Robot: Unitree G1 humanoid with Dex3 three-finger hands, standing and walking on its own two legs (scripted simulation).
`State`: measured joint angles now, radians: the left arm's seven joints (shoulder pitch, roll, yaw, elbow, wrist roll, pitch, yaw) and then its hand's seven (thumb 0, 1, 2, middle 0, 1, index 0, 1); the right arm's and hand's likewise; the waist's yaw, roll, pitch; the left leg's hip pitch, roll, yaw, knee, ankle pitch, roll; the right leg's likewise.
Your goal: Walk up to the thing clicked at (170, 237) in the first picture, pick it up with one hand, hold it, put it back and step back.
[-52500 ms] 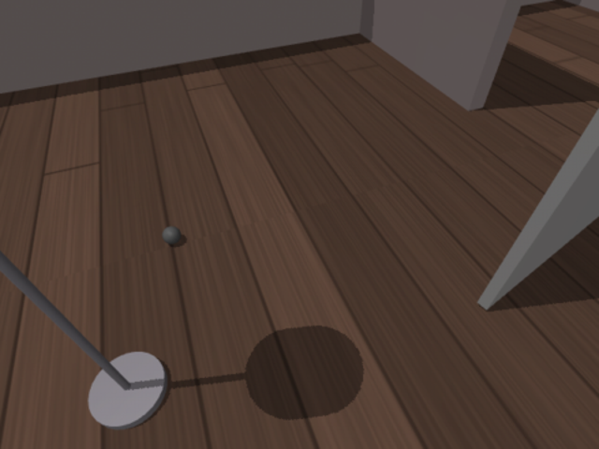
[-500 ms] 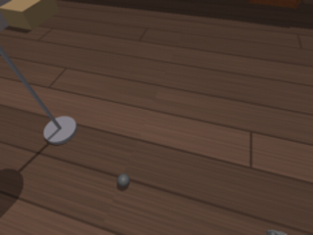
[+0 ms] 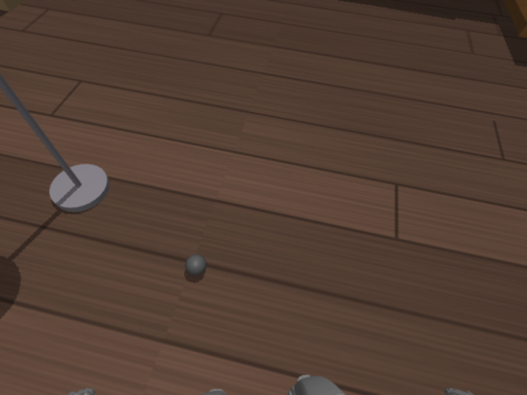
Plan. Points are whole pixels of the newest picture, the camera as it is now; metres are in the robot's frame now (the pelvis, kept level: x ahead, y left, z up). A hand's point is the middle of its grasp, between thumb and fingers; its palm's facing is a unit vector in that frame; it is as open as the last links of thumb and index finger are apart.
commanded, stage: step back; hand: left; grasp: from above
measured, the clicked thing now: (195, 264) +0.61 +0.23 -0.72
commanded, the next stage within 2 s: none
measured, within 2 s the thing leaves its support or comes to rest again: neither
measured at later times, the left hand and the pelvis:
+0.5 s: hand out of the picture +0.00 +0.26 -0.15, palm faces +0.03 -0.92 -0.38, open 7.4 cm; pelvis -0.13 -0.01 -0.01, yaw +2 degrees
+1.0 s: hand out of the picture -0.22 +0.21 -0.13, palm faces +0.00 -0.90 -0.43, open 7.4 cm; pelvis -0.29 -0.06 +0.00, yaw -1 degrees
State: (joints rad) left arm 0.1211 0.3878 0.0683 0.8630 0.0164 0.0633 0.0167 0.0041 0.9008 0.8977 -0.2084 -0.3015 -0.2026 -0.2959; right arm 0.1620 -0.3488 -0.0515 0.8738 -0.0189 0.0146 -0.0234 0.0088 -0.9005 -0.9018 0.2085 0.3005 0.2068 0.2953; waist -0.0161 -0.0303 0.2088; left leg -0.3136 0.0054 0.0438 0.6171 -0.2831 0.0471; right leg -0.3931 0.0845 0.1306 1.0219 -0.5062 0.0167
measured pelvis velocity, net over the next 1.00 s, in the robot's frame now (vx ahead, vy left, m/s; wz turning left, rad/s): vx -0.29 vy -0.06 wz -0.01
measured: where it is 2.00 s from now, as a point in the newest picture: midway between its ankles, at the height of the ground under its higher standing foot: outside the picture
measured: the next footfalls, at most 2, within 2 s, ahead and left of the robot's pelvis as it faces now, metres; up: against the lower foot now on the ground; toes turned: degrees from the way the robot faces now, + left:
right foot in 0.10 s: +0.00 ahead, -0.13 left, +0.00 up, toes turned +2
left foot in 0.42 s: -0.08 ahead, +0.10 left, +0.00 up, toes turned -1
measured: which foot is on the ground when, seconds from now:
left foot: down 0.00-0.12, up 0.14-0.40, down 0.42-0.82, up 0.84-1.00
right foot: up 0.00-0.08, down 0.10-0.44, up 0.46-0.78, down 0.80-1.00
